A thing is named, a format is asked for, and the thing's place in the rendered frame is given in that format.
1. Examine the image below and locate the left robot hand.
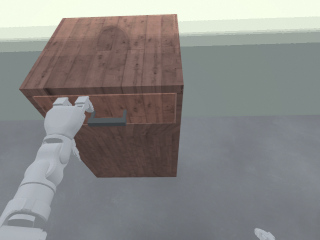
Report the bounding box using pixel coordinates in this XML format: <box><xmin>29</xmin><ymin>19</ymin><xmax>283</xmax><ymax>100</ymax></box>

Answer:
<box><xmin>44</xmin><ymin>96</ymin><xmax>94</xmax><ymax>163</ymax></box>

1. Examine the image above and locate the handle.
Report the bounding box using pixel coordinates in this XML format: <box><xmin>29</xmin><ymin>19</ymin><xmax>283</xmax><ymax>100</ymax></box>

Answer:
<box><xmin>87</xmin><ymin>109</ymin><xmax>127</xmax><ymax>127</ymax></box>

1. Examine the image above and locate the drawer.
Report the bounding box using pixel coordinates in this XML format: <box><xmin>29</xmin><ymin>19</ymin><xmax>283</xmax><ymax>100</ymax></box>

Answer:
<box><xmin>34</xmin><ymin>93</ymin><xmax>175</xmax><ymax>124</ymax></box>

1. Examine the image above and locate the right robot hand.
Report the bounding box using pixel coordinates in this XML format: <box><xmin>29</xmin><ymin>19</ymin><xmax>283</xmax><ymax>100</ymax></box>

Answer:
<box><xmin>254</xmin><ymin>228</ymin><xmax>275</xmax><ymax>240</ymax></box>

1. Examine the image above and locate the cabinet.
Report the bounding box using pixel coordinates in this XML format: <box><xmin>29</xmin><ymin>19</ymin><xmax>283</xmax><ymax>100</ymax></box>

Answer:
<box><xmin>19</xmin><ymin>14</ymin><xmax>184</xmax><ymax>178</ymax></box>

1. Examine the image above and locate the robot left upper arm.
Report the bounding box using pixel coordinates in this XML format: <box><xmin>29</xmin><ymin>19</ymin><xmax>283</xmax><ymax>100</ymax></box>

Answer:
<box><xmin>0</xmin><ymin>225</ymin><xmax>47</xmax><ymax>240</ymax></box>

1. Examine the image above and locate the robot left forearm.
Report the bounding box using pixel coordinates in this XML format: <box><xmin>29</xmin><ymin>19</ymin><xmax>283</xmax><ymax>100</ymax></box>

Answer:
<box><xmin>0</xmin><ymin>134</ymin><xmax>73</xmax><ymax>229</ymax></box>

